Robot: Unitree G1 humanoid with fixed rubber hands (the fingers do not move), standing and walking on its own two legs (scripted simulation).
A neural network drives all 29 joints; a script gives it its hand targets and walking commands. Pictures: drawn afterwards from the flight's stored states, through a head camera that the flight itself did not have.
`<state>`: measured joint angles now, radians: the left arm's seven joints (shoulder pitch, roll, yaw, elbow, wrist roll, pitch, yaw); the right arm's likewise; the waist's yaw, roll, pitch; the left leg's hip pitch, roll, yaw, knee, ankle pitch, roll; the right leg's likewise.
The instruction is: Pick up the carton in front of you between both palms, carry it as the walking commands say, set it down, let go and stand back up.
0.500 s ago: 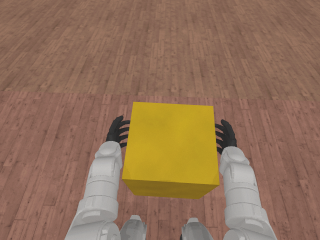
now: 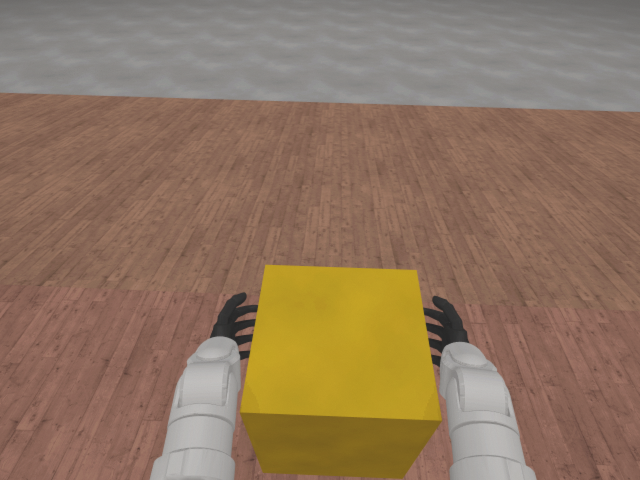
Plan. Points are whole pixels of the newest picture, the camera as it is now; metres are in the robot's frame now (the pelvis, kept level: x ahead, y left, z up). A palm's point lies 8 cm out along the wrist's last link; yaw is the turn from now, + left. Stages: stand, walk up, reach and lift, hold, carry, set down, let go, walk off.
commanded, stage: reach and lift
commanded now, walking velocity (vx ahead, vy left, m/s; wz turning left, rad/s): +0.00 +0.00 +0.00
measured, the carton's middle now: (336, 375) +0.30 +0.00 -0.05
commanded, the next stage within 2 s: hold in 0.90 s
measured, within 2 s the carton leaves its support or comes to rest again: neither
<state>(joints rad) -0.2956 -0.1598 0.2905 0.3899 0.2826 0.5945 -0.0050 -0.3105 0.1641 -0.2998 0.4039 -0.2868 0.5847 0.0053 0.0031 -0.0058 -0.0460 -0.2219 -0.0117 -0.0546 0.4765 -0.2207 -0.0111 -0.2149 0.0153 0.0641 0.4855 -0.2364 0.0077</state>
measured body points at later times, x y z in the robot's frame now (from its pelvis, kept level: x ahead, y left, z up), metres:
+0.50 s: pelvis +0.00 +0.00 +0.00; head -0.02 +0.00 +0.45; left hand +0.31 +0.15 +0.03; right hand +0.31 -0.15 +0.03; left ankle +0.02 +0.13 -0.74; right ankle +0.02 -0.13 -0.74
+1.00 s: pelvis +0.01 +0.00 +0.01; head -0.02 +0.00 +0.46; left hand +0.31 +0.15 +0.04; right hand +0.31 -0.15 +0.04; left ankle +0.02 +0.13 -0.74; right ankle +0.02 -0.13 -0.74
